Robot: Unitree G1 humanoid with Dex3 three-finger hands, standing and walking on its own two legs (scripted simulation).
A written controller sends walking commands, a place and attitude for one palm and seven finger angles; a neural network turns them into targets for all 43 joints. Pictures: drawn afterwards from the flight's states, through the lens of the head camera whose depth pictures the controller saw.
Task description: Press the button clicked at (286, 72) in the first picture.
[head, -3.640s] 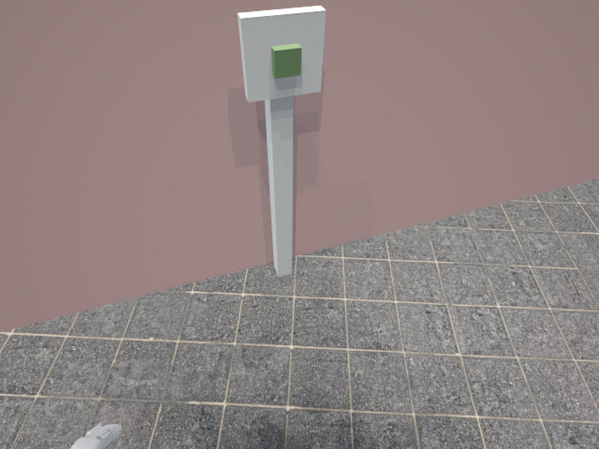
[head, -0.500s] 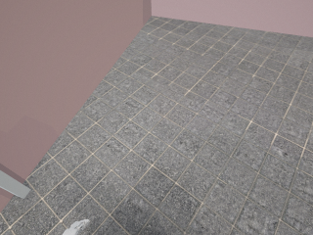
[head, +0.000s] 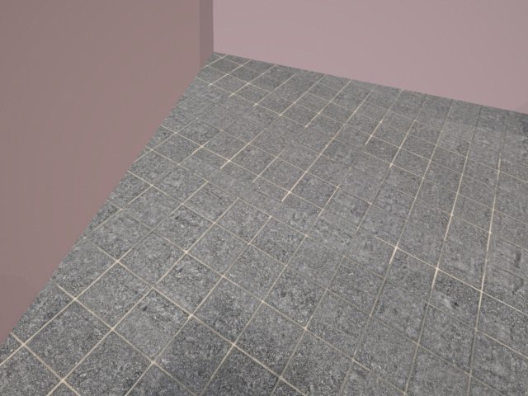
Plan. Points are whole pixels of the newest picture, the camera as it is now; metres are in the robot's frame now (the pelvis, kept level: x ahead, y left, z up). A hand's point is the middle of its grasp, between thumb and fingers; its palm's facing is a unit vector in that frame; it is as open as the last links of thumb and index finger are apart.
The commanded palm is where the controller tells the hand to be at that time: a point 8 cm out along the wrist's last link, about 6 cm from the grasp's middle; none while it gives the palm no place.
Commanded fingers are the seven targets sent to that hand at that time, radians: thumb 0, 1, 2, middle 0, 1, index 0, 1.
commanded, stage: walk to a spot facing it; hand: left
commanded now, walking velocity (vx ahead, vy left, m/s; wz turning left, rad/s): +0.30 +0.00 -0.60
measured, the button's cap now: out of the picture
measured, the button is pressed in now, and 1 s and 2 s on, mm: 0 0 0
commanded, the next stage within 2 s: turn to face it in 0.38 s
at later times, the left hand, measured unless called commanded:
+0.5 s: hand (211, 311) +0.31 +0.12 -0.18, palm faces -0.25 -0.95 -0.17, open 7.4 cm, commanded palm none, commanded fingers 0.00 0.90 0.90 -0.20 -0.30 -0.20 -0.30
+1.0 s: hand (191, 298) +0.33 +0.16 -0.19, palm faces -0.02 -0.98 -0.17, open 7.3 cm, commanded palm none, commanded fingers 0.00 0.90 0.90 -0.20 -0.30 -0.20 -0.30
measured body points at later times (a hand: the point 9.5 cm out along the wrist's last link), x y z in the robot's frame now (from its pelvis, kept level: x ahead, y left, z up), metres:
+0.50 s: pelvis +0.17 -0.03 -0.02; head +0.21 -0.04 +0.43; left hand +0.32 +0.17 -0.17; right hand +0.03 -0.20 -0.17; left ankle +0.06 +0.06 -0.73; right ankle +0.21 -0.12 -0.74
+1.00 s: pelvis +0.24 -0.01 -0.01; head +0.28 +0.01 +0.43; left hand +0.34 +0.22 -0.18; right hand +0.29 -0.26 -0.15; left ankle +0.28 +0.07 -0.73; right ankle +0.20 -0.12 -0.71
